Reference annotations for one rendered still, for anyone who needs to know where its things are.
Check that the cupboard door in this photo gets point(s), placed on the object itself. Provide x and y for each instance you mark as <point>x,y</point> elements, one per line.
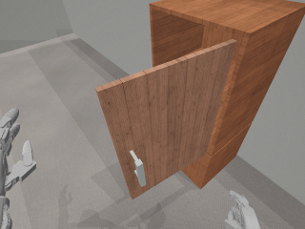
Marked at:
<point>166,114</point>

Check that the robot left forearm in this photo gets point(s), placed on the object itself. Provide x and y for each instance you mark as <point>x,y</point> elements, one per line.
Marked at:
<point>5,219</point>

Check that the left robot hand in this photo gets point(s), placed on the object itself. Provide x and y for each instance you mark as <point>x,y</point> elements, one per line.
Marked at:
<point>23,168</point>

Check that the handle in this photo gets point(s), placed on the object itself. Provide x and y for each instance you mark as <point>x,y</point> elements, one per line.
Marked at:
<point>140,173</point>

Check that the right robot hand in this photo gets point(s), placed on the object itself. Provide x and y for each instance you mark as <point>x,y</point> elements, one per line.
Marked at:
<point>247,217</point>

